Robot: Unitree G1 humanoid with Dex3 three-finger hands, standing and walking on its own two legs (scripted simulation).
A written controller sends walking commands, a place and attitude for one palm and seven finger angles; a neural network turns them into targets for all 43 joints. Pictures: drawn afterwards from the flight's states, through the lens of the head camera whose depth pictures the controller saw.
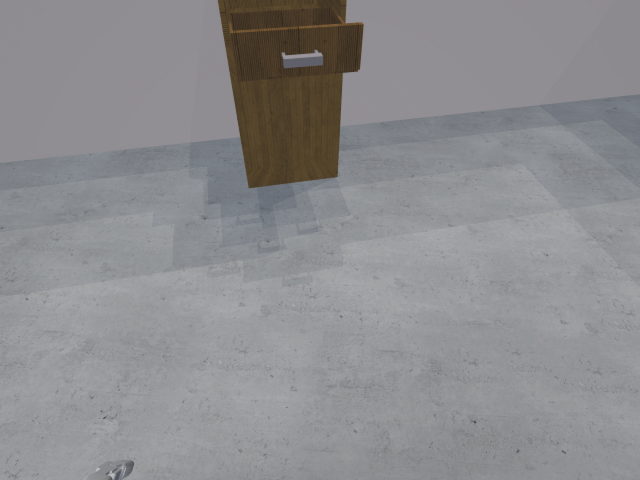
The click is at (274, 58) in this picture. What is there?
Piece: drawer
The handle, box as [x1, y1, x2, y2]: [281, 50, 322, 67]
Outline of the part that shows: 322,55 317,50 314,50 313,53 296,55 285,55 284,52 281,52 284,67 322,64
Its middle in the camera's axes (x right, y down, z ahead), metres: -0.06 -0.56 +1.19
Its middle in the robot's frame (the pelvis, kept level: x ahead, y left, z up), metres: +1.26 +0.13 -0.01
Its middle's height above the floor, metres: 0.76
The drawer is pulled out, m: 0.30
